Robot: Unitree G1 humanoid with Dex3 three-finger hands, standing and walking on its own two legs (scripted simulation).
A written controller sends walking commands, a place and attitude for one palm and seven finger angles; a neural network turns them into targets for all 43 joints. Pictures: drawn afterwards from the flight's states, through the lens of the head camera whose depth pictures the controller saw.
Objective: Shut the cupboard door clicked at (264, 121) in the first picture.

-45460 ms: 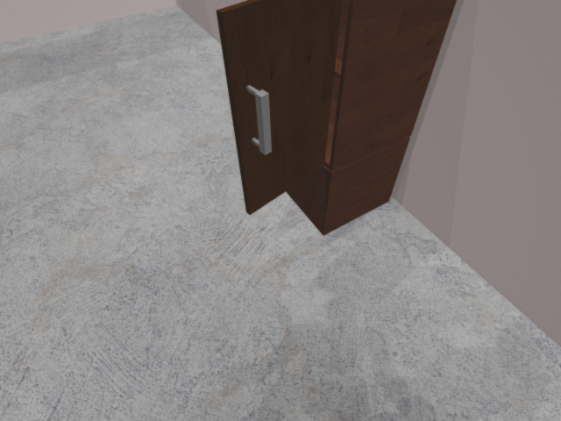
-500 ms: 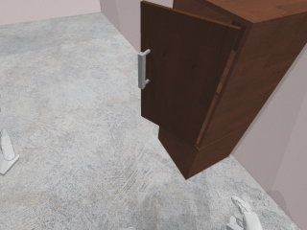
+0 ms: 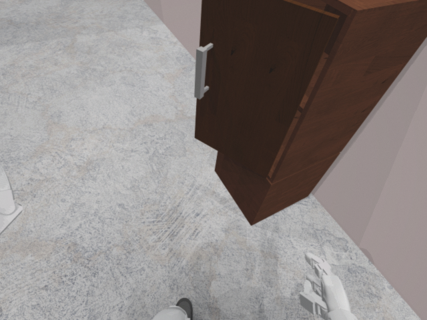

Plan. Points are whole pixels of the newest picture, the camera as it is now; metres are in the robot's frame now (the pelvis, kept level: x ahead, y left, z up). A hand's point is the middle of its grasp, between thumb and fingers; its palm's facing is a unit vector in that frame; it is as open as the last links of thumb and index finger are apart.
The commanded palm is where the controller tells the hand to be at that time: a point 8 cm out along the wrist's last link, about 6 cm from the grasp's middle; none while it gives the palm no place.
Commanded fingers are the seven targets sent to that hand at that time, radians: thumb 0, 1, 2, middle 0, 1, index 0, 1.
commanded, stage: step back with the hand held close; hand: left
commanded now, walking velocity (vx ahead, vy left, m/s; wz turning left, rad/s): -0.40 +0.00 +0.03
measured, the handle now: (204, 71) +0.78 +0.12 +0.02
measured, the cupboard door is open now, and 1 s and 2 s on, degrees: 28 28 28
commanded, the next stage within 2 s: stop stepping back and stand still in 0.02 s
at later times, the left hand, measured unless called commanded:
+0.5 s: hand out of the picture +0.10 +0.28 +0.18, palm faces +0.45 -0.81 -0.37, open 7.5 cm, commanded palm +0.03 +0.31 +0.19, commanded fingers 0.00 0.90 0.90 -0.20 -0.30 -0.20 -0.30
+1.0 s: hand out of the picture +0.10 +0.30 +0.18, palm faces +0.49 -0.77 -0.41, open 7.4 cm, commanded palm +0.03 +0.33 +0.19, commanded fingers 0.00 0.90 0.90 -0.20 -0.30 -0.20 -0.30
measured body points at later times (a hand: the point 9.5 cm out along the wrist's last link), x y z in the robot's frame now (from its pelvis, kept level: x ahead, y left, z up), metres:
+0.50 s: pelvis -0.10 +0.01 +0.01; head -0.12 +0.04 +0.46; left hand +0.07 +0.32 +0.20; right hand +0.02 -0.22 -0.07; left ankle +0.00 +0.11 -0.72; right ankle -0.13 -0.09 -0.72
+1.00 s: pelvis -0.09 +0.03 +0.01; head -0.09 +0.04 +0.46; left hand +0.07 +0.34 +0.21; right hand +0.08 -0.18 -0.07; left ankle -0.05 +0.14 -0.73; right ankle -0.13 -0.08 -0.73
